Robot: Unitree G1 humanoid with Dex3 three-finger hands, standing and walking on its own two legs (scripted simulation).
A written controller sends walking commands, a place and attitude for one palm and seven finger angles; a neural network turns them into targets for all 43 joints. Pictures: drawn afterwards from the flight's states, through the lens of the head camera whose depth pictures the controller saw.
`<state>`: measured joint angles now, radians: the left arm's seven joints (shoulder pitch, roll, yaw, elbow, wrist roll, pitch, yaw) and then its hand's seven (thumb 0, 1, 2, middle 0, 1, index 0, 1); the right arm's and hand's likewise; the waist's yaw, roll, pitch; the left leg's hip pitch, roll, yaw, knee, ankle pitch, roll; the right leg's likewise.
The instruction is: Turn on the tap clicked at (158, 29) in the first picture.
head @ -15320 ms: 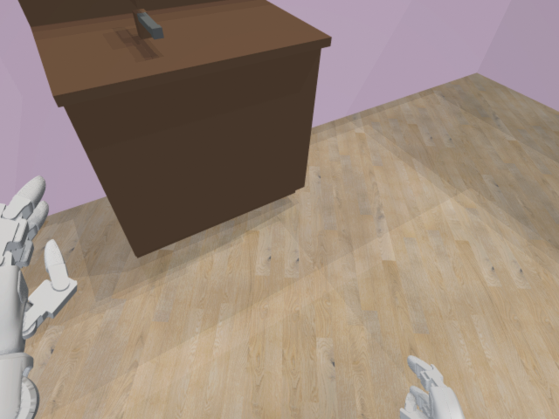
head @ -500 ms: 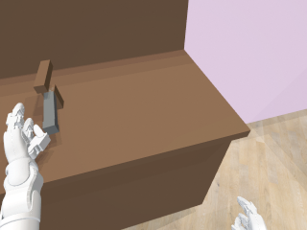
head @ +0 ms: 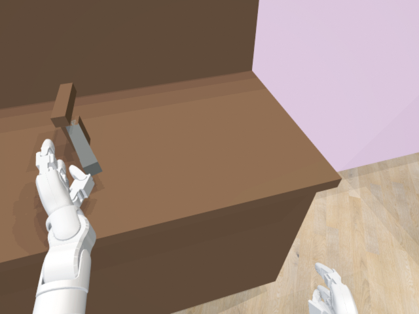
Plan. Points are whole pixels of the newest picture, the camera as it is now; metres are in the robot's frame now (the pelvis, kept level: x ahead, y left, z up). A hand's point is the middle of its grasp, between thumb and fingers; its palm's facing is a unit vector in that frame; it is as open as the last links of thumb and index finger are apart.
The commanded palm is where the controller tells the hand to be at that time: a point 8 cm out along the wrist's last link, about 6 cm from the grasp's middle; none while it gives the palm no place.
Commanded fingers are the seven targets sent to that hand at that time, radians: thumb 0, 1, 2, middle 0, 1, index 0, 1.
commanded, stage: push the lever round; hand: left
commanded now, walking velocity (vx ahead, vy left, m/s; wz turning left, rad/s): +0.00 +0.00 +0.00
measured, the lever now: (91, 165) +0.34 +0.27 +0.12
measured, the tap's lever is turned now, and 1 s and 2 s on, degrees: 19 46 77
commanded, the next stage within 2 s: lift the hand up off the lever in 1.96 s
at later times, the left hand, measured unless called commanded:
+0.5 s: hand (112, 168) +0.34 +0.22 +0.12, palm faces +0.70 -0.71 -0.04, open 7.7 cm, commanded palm +0.29 +0.24 +0.11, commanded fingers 0.00 0.90 0.90 -0.15 -0.15 -0.15 -0.15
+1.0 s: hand (128, 156) +0.37 +0.20 +0.12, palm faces +0.76 -0.64 -0.05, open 7.7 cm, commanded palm +0.33 +0.22 +0.11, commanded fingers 0.00 0.90 0.90 -0.15 -0.15 -0.15 -0.15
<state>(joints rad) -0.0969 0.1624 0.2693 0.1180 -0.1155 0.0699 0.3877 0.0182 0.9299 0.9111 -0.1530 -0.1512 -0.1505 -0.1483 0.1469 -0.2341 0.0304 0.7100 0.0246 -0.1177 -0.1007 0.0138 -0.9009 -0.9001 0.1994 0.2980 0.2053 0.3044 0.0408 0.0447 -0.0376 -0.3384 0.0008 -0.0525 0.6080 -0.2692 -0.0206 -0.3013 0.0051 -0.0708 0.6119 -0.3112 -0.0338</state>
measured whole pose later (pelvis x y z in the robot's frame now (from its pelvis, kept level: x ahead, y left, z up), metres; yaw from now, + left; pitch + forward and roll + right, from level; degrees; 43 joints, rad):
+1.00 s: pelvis +0.01 -0.01 +0.00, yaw +0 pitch +1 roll +0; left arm -0.36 0.00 0.19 0.32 0.01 0.16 0.76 0.01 0.92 0.92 -0.15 -0.15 -0.15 -0.15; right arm 0.12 -0.20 -0.01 0.76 -0.03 0.00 -0.05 0.01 -0.90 -0.90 0.20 0.30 0.20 0.30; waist 0.03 0.03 -0.06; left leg -0.34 0.01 -0.06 0.58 -0.27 -0.03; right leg -0.30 0.02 -0.08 0.58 -0.31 -0.04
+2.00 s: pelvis +0.01 -0.02 -0.01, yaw +0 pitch +8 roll +0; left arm -0.77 0.04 0.35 0.78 0.11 0.09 0.93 0.02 0.95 0.92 -0.15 -0.15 -0.11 -0.13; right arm 0.20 -0.21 -0.04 0.82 -0.08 -0.01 0.02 0.01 -0.90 -0.90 0.20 0.30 0.20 0.30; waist -0.03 0.03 -0.11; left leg -0.50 0.02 -0.07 0.65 -0.29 -0.05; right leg -0.47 0.03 -0.09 0.66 -0.34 -0.06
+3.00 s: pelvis +0.02 -0.01 +0.00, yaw -1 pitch +5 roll +0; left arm -0.66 0.00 0.35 0.55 0.06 0.23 0.87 0.02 0.90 0.90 -0.14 -0.15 -0.15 -0.15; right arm 0.19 -0.19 -0.04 0.79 -0.06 -0.01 0.02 0.01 -0.90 -0.90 0.20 0.30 0.20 0.30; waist 0.00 0.03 -0.11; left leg -0.38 0.02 -0.04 0.58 -0.27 -0.04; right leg -0.36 0.03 -0.06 0.60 -0.32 -0.05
